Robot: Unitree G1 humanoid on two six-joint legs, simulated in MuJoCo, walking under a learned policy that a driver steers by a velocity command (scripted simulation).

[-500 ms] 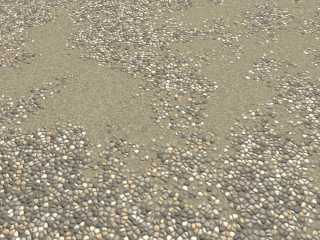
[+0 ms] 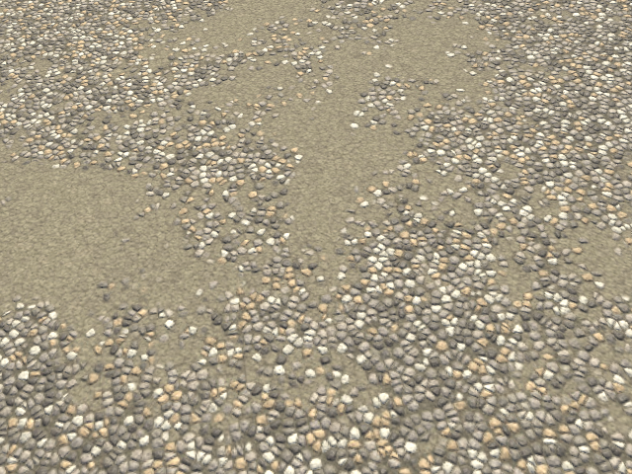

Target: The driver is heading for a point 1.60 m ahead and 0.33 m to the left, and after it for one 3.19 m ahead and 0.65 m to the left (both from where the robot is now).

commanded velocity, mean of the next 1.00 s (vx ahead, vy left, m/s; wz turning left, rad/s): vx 0.34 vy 0.00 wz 0.31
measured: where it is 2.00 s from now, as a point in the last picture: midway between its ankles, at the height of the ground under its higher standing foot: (254, 288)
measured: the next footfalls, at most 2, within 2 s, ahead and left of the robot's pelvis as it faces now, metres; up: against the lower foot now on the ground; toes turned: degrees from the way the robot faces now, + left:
left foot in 0.16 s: +0.05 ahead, +0.15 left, +0.00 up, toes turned -5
right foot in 0.50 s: +0.19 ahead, -0.10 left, +0.00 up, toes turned +10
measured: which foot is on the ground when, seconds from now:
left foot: up 0.00-0.14, down 0.16-0.50, up 0.52-0.96, down 0.98-1.00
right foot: down 0.00-0.18, up 0.20-0.48, down 0.50-1.00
